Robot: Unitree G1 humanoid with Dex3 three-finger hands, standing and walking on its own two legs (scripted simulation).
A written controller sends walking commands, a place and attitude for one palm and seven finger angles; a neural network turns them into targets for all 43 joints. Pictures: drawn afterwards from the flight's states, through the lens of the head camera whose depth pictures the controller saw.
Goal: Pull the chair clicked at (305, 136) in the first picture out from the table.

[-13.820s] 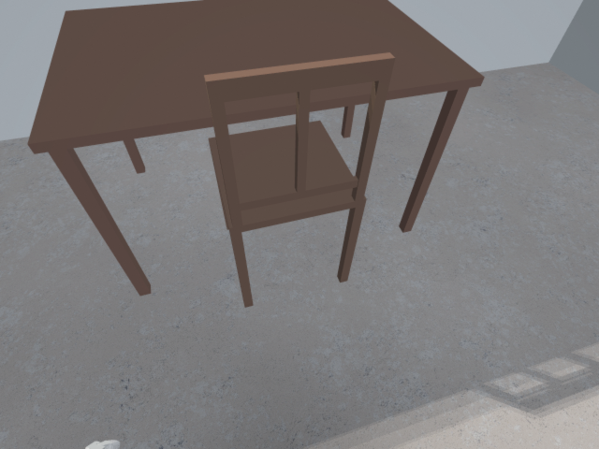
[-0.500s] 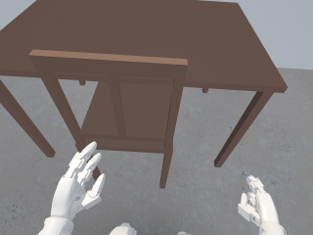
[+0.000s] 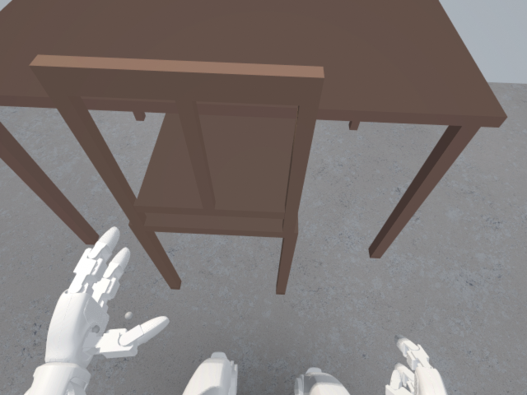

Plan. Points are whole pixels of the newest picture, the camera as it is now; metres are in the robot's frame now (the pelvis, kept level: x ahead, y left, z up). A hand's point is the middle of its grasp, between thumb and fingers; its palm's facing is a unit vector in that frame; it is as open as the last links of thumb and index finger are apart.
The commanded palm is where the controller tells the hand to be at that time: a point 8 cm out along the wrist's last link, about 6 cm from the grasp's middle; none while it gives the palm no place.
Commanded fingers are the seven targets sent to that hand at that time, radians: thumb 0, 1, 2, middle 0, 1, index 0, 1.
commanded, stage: raise the hand toward the chair's back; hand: left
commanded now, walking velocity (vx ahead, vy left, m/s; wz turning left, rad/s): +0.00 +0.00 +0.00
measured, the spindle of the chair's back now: (199, 161) +0.51 +0.14 +0.02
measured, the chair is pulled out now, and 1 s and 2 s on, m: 0.00 0.00 0.00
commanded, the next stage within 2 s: aim the fingers beside a spindle in 1.24 s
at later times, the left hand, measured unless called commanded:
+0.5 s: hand (101, 306) +0.23 +0.22 +0.05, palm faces +0.01 -1.00 -0.04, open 16.6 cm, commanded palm +0.21 +0.28 +0.05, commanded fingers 0.00 -0.50 0.30 -0.06 -0.08 -0.06 -0.08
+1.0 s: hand (94, 288) +0.25 +0.24 +0.05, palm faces +0.00 -1.00 -0.05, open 16.9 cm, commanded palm +0.23 +0.29 +0.06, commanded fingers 0.00 -0.50 0.30 -0.06 -0.08 -0.06 -0.08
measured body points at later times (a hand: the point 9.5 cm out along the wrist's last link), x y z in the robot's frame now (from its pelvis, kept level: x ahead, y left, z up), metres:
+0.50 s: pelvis +0.01 +0.03 +0.01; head +0.07 +0.05 +0.45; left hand +0.22 +0.28 +0.05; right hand +0.20 -0.20 -0.06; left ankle +0.05 +0.11 -0.65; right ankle +0.01 -0.09 -0.65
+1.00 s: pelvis +0.01 +0.03 +0.02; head +0.08 +0.05 +0.46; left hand +0.25 +0.29 +0.06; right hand +0.17 -0.22 -0.06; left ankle +0.05 +0.11 -0.65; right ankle +0.01 -0.09 -0.65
